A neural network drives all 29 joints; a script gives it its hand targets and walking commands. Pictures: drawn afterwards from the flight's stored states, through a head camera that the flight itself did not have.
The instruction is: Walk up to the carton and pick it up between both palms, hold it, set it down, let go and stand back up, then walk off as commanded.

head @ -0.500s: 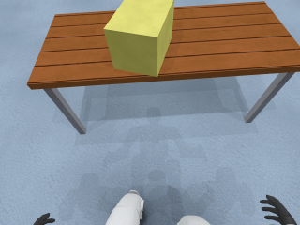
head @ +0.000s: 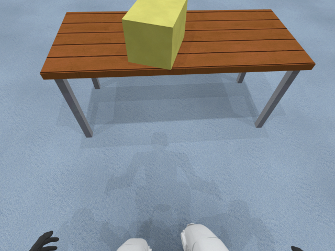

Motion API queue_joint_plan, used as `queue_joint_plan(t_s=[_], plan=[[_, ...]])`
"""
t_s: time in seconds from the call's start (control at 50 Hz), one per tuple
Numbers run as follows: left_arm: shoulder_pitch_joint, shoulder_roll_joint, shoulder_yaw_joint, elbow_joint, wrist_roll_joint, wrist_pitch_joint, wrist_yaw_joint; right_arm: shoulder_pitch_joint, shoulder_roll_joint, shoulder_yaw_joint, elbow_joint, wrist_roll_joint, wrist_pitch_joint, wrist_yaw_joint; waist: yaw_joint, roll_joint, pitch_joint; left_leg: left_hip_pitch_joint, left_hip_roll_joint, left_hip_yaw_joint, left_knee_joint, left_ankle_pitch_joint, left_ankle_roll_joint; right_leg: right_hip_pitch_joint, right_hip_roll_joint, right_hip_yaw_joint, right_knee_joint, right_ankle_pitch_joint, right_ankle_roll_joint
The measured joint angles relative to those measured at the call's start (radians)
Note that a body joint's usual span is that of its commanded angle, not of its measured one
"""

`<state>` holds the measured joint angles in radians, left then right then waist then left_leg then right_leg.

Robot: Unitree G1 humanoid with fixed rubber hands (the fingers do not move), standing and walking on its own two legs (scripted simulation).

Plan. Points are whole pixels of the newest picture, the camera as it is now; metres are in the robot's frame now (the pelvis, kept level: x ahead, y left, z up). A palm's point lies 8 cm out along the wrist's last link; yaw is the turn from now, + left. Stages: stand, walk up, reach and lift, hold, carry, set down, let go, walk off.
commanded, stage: walk off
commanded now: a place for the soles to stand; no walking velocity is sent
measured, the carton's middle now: (157, 29) +1.03 +0.06 -0.06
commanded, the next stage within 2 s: stand in 1.72 s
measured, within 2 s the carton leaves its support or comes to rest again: neither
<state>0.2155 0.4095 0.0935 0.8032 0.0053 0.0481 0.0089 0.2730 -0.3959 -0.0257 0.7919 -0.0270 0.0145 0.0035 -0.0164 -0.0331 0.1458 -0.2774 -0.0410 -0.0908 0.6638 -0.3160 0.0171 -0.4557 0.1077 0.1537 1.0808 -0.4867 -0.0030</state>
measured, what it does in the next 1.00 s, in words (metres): steps on the spot: right foot, then left foot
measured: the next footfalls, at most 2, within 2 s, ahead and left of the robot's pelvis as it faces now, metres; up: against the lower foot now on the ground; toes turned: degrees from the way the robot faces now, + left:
right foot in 0.10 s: +0.02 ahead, -0.12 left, +0.00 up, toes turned +3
left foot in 0.42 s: +0.05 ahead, +0.11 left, +0.00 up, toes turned -4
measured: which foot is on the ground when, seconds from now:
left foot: down 0.00-0.12, up 0.14-0.40, down 0.42-1.00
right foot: up 0.00-0.08, down 0.10-0.46, up 0.48-0.70, down 0.72-1.00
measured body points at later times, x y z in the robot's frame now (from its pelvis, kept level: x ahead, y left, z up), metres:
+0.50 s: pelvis -0.05 +0.00 +0.01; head -0.05 +0.00 +0.46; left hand +0.02 +0.33 -0.09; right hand +0.00 -0.32 -0.10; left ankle -0.03 +0.12 -0.72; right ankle -0.02 -0.12 -0.71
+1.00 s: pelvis +0.00 -0.03 +0.01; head +0.01 -0.04 +0.46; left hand +0.08 +0.28 -0.10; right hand +0.09 -0.34 -0.11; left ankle +0.01 +0.11 -0.72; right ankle +0.03 -0.14 -0.72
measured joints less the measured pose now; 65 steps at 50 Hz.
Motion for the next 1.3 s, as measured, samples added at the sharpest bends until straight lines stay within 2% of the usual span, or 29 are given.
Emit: queue_joint_plan(t_s=[0.04, 0.08, 0.1, 0.12, 0.14, 0.18, 0.26, 0.32, 0.36, 0.4, 0.46, 0.5, 0.54, 0.58, 0.68, 0.74, 0.82, 0.9, 0.94, 0.96, 1.02, 1.3], plan=[[0.029, 0.005, 0.002, 0.021, -0.003, -0.007, -0.008, 0.003, 0.006, 0.000, 0.002, -0.007, -0.002, 0.002, 0.000, -0.002, -0.025, -0.008, 0.012, -0.003, -0.030, 0.026, -0.003, 0.074, -0.026, -0.039, -0.119, -0.003, 0.010], [0.059, 0.007, 0.007, 0.042, -0.002, -0.015, -0.014, 0.003, 0.005, 0.002, 0.004, -0.007, 0.000, 0.005, 0.008, -0.001, -0.048, -0.015, 0.024, 0.002, -0.048, 0.043, -0.011, 0.176, -0.056, -0.079, -0.324, 0.003, 0.006], [0.073, 0.007, 0.011, 0.052, 0.000, -0.021, -0.016, 0.002, 0.003, 0.002, 0.006, -0.006, 0.003, 0.006, 0.014, -0.001, -0.058, -0.020, 0.030, 0.007, -0.050, 0.048, -0.019, 0.230, -0.064, -0.089, -0.438, 0.041, 0.001], [0.078, -0.004, 0.014, 0.066, 0.003, -0.026, -0.015, -0.002, -0.004, -0.002, 0.013, -0.005, 0.005, 0.004, 0.016, 0.023, -0.052, -0.019, 0.048, -0.002, -0.045, 0.045, -0.025, 0.255, -0.048, -0.101, -0.500, 0.133, -0.008], [0.085, -0.016, 0.012, 0.075, 0.009, -0.032, -0.015, -0.001, -0.009, -0.007, 0.023, 0.000, 0.008, 0.002, 0.015, 0.044, -0.053, -0.021, 0.050, -0.026, -0.031, 0.006, -0.027, 0.268, -0.036, -0.113, -0.529, 0.187, -0.019], [0.106, -0.035, 0.000, 0.086, 0.015, -0.043, -0.017, 0.008, -0.014, -0.016, 0.053, 0.018, 0.012, 0.000, 0.037, 0.055, -0.083, -0.036, 0.018, -0.054, 0.014, -0.088, -0.010, 0.269, -0.037, -0.107, -0.557, 0.206, -0.045], [0.118, -0.067, -0.011, 0.091, 0.023, -0.067, -0.018, 0.025, -0.039, -0.027, 0.073, 0.025, 0.002, 0.010, 0.064, 0.065, -0.099, -0.053, -0.026, -0.043, 0.130, -0.092, -0.002, 0.291, -0.064, -0.088, -0.634, 0.266, -0.052], [0.110, -0.074, -0.015, 0.074, 0.030, -0.072, -0.022, 0.040, -0.053, -0.032, 0.075, 0.016, -0.006, 0.020, 0.063, 0.073, -0.101, -0.036, -0.015, -0.019, 0.107, -0.099, -0.008, 0.285, -0.079, -0.095, -0.643, 0.279, -0.043], [0.098, -0.066, -0.016, 0.059, 0.034, -0.070, -0.025, 0.049, -0.052, -0.033, 0.081, 0.013, -0.010, 0.025, 0.061, 0.070, -0.102, -0.005, -0.002, 0.003, 0.036, -0.118, -0.005, 0.275, -0.087, -0.104, -0.633, 0.275, -0.037], [0.082, -0.053, -0.017, 0.047, 0.034, -0.064, -0.027, 0.056, -0.044, -0.034, 0.087, 0.012, -0.016, 0.026, 0.054, 0.062, -0.101, 0.045, 0.010, 0.026, -0.069, -0.085, 0.008, 0.260, -0.095, -0.115, -0.607, 0.263, -0.030], [0.053, -0.027, -0.016, 0.051, 0.024, -0.050, -0.024, 0.057, -0.022, -0.030, 0.096, 0.004, -0.034, 0.016, 0.039, 0.027, -0.089, 0.092, -0.007, 0.051, -0.168, 0.059, 0.013, 0.210, -0.115, -0.108, -0.490, 0.184, -0.021], [0.038, -0.019, -0.011, 0.070, 0.016, -0.043, -0.019, 0.058, -0.007, -0.018, 0.101, -0.006, -0.045, 0.015, 0.021, 0.012, -0.092, 0.084, -0.011, 0.054, -0.157, 0.069, 0.011, 0.154, -0.097, -0.084, -0.357, 0.087, -0.019], [0.028, -0.009, -0.011, 0.076, 0.007, -0.046, -0.021, 0.064, 0.007, -0.010, 0.102, -0.008, -0.051, 0.015, 0.003, 0.003, -0.091, 0.091, -0.008, 0.046, -0.172, 0.065, 0.015, 0.111, -0.082, -0.077, -0.260, 0.072, -0.015], [0.024, -0.001, -0.014, 0.079, 0.001, -0.054, -0.027, 0.068, 0.014, -0.006, 0.103, -0.010, -0.053, 0.013, -0.007, 0.001, -0.089, 0.102, 0.000, 0.040, -0.193, 0.071, 0.015, 0.091, -0.085, -0.088, -0.237, 0.086, -0.006], [0.007, -0.001, -0.021, 0.100, 0.004, -0.058, -0.033, 0.057, 0.001, -0.003, 0.108, -0.004, -0.045, 0.012, -0.016, 0.015, -0.074, 0.106, 0.028, 0.037, -0.187, 0.057, -0.014, 0.131, -0.118, -0.122, -0.433, 0.135, 0.000], [-0.003, -0.016, -0.023, 0.104, 0.011, -0.075, -0.022, 0.038, -0.017, -0.004, 0.112, 0.005, -0.030, 0.009, -0.011, 0.040, -0.054, 0.086, 0.052, 0.028, -0.109, 0.007, -0.036, 0.189, -0.104, -0.136, -0.570, 0.300, -0.005], [0.005, -0.058, -0.048, 0.097, 0.016, -0.097, -0.016, -0.004, -0.030, -0.013, 0.135, 0.017, -0.009, 0.007, 0.008, 0.080, -0.064, 0.033, 0.040, -0.006, -0.017, -0.106, 0.010, 0.187, -0.086, -0.146, -0.554, 0.276, -0.018], [0.002, -0.084, -0.061, 0.097, 0.018, -0.093, -0.022, -0.037, -0.040, -0.014, 0.141, 0.010, -0.013, 0.015, 0.025, 0.092, -0.070, 0.025, 0.028, 0.004, -0.063, -0.077, 0.021, 0.204, -0.093, -0.144, -0.556, 0.259, -0.015], [-0.004, -0.087, -0.060, 0.102, 0.017, -0.086, -0.022, -0.049, -0.038, -0.015, 0.143, 0.009, -0.019, 0.017, 0.032, 0.090, -0.071, 0.045, 0.026, 0.006, -0.096, 0.011, 0.015, 0.210, -0.095, -0.142, -0.540, 0.243, -0.009], [-0.009, -0.085, -0.059, 0.108, 0.015, -0.081, -0.022, -0.055, -0.033, -0.015, 0.145, 0.008, -0.021, 0.016, 0.032, 0.085, -0.072, 0.057, 0.024, 0.007, -0.111, 0.047, 0.001, 0.213, -0.099, -0.140, -0.531, 0.234, -0.006], [-0.028, -0.076, -0.059, 0.128, 0.007, -0.074, -0.019, -0.067, -0.012, -0.006, 0.151, 0.007, -0.027, 0.016, 0.030, 0.063, -0.082, 0.079, 0.015, 0.008, -0.139, 0.042, -0.030, 0.224, -0.110, -0.138, -0.532, 0.218, -0.001], [-0.097, -0.034, -0.066, 0.133, 0.005, -0.084, 0.000, -0.135, 0.023, 0.002, 0.145, 0.027, -0.031, 0.008, 0.029, 0.046, -0.080, 0.113, 0.012, -0.002, -0.158, 0.014, -0.017, 0.275, -0.115, -0.148, -0.580, 0.203, 0.008]])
